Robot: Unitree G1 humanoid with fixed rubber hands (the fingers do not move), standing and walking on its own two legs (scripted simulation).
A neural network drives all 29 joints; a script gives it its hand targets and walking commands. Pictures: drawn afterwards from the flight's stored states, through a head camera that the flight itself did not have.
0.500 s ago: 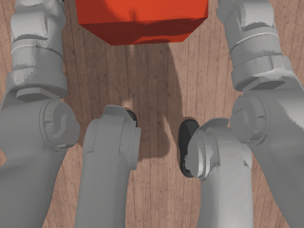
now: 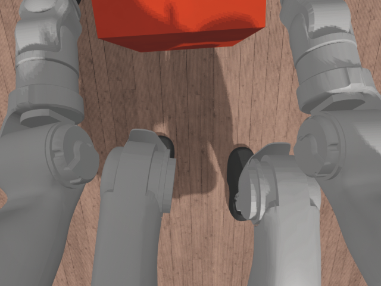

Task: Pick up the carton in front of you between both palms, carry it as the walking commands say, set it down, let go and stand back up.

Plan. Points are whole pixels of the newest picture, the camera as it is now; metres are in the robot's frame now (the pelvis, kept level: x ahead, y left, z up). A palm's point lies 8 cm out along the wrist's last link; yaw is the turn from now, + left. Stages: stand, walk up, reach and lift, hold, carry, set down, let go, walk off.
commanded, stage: set down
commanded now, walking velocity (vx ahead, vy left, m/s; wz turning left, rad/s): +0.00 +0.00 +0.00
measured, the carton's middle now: out of the picture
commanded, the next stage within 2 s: let go in 1.28 s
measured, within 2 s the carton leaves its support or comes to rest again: neither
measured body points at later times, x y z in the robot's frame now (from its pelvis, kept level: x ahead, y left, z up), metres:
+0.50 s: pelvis +0.00 +0.00 +0.03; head +0.36 +0.04 +0.29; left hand +0.55 +0.28 -0.09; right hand +0.61 -0.09 -0.09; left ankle +0.11 +0.12 -0.33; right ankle +0.10 -0.11 -0.33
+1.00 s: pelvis +0.02 +0.01 +0.17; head +0.36 +0.04 +0.46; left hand +0.55 +0.29 +0.06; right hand +0.61 -0.10 +0.05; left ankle +0.11 +0.12 -0.33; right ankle +0.10 -0.11 -0.33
